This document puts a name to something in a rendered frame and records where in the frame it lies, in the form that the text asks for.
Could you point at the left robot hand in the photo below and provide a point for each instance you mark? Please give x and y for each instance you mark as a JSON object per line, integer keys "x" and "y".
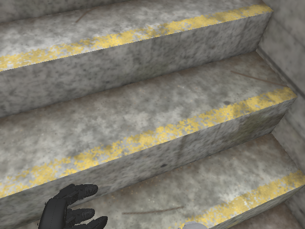
{"x": 56, "y": 214}

